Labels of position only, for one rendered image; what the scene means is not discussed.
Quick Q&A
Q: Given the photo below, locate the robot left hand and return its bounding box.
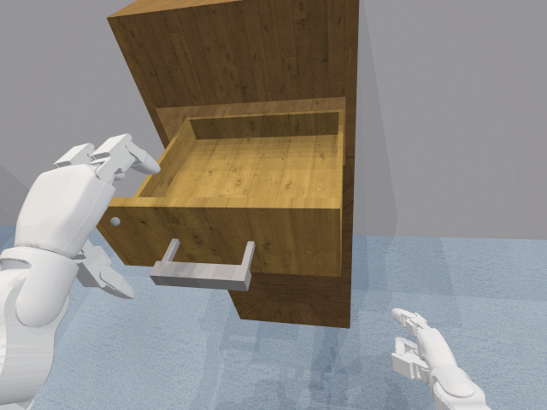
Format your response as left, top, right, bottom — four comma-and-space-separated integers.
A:
14, 134, 161, 299

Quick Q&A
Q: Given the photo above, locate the cabinet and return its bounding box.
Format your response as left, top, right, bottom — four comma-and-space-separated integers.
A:
107, 0, 359, 329

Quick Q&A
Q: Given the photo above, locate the right robot forearm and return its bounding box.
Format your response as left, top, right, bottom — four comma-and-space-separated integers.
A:
429, 365, 491, 410

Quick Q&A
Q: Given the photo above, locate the left robot forearm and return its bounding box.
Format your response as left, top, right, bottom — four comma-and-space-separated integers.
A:
0, 247, 79, 410

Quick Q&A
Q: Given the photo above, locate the handle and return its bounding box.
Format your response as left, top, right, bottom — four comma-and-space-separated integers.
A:
149, 239, 256, 291

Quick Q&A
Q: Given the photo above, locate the drawer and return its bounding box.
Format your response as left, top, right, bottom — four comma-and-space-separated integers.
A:
96, 109, 344, 277

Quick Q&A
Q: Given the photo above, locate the robot right hand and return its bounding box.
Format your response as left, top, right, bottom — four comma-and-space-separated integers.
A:
391, 308, 458, 389

